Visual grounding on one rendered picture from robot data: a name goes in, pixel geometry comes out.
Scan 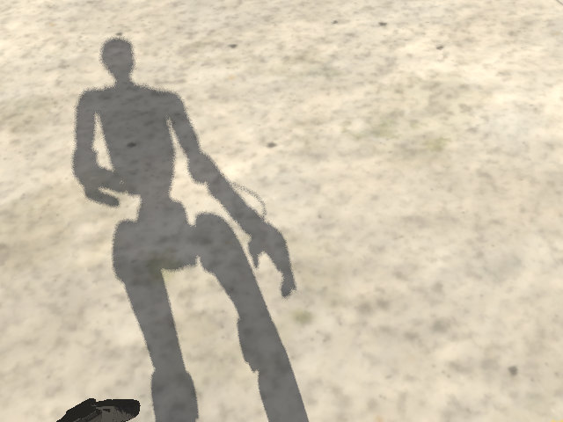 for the robot left hand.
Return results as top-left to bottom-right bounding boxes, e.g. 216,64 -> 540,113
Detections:
56,398 -> 141,422

